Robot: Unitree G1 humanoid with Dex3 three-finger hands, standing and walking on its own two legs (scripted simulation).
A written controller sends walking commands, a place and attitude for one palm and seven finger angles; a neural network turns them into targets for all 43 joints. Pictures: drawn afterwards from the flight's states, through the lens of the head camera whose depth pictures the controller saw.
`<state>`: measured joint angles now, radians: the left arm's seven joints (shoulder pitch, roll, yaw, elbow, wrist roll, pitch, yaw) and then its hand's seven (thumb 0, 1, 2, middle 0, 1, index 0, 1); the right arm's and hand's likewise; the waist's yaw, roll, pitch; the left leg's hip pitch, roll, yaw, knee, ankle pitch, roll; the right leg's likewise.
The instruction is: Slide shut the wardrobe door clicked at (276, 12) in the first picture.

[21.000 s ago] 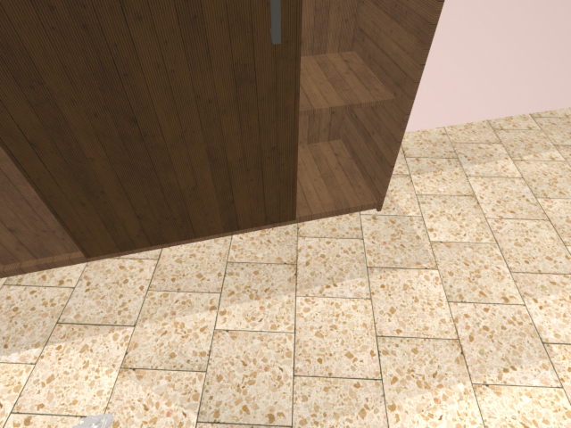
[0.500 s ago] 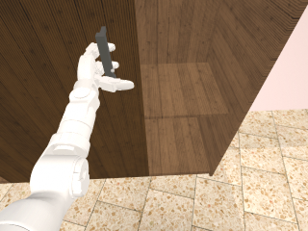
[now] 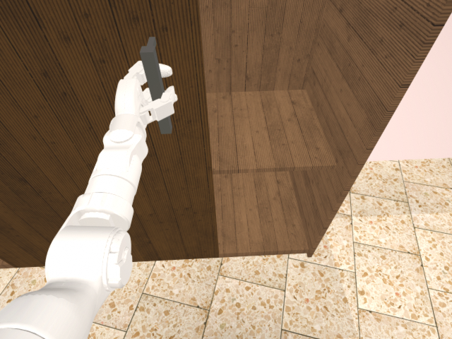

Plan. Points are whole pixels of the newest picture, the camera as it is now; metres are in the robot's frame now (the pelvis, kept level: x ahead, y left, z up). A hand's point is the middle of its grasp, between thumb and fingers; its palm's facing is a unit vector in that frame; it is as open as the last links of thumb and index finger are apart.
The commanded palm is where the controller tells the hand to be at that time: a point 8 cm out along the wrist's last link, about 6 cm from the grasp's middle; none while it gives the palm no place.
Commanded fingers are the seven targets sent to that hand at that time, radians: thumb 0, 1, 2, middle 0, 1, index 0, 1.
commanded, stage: grip the handle and tug to test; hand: left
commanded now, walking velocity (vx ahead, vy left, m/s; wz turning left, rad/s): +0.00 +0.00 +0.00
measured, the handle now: (159, 88) +0.53 +0.11 +0.18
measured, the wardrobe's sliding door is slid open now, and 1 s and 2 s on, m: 0.41 0.41 0.37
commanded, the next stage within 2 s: tug the door sideways, standing still in 0.76 s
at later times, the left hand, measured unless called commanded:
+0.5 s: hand (170, 102) +0.48 +0.08 +0.18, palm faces +0.03 -1.00 +0.02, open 5.4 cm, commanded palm +0.43 +0.14 +0.18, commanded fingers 0.00 0.90 0.90 -0.45 -1.40 -0.45 -1.40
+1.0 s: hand (169, 106) +0.47 +0.09 +0.18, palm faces +0.02 -1.00 +0.00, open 6.0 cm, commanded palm +0.44 +0.12 +0.18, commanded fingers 0.00 0.90 0.90 -0.45 -1.40 -0.45 -1.40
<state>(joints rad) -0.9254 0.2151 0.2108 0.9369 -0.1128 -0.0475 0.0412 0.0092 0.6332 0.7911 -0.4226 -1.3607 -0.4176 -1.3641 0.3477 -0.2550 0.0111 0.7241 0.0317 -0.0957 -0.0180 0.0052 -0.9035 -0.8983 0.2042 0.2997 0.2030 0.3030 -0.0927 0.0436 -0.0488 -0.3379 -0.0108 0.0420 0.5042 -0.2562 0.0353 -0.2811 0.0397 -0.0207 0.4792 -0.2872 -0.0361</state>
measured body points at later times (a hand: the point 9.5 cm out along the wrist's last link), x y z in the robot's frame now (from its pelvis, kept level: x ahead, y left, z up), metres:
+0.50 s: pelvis +0.01 -0.01 +0.00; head +0.02 -0.02 +0.45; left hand +0.47 +0.14 +0.18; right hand +0.06 -0.26 -0.12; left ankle +0.00 +0.10 -0.74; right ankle -0.03 -0.10 -0.74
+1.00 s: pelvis +0.07 -0.01 +0.01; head +0.07 -0.04 +0.46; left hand +0.46 +0.14 +0.19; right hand +0.21 -0.26 -0.09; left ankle +0.00 +0.10 -0.73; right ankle -0.03 -0.09 -0.73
